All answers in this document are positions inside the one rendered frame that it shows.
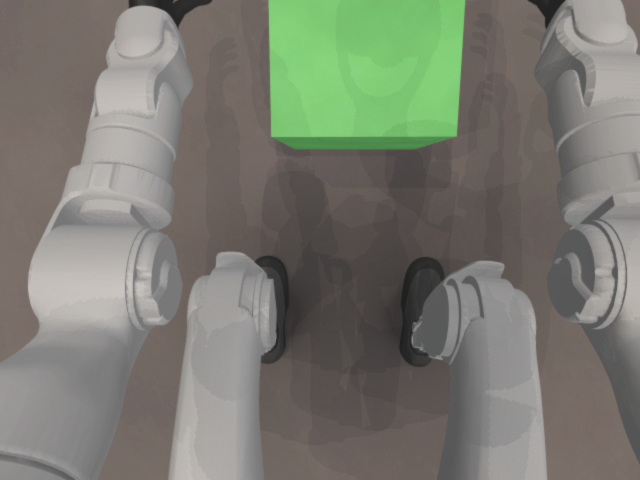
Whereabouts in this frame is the right robot upper arm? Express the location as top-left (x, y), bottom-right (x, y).
top-left (547, 219), bottom-right (640, 464)

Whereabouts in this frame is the right robot foot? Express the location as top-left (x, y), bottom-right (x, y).
top-left (399, 257), bottom-right (445, 367)

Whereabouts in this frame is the left robot upper arm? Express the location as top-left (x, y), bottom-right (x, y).
top-left (0, 225), bottom-right (183, 480)

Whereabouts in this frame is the robot right hand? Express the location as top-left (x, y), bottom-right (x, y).
top-left (528, 0), bottom-right (565, 29)

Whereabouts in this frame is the left robot shin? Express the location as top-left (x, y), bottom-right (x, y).
top-left (187, 252), bottom-right (277, 353)

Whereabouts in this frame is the carton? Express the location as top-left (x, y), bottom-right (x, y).
top-left (269, 0), bottom-right (465, 150)

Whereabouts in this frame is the right robot forearm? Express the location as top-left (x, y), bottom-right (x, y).
top-left (534, 0), bottom-right (640, 226)

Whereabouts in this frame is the robot left hand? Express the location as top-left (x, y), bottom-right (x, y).
top-left (129, 0), bottom-right (212, 30)

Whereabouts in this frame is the left robot forearm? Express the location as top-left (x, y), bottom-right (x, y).
top-left (28, 6), bottom-right (193, 317)

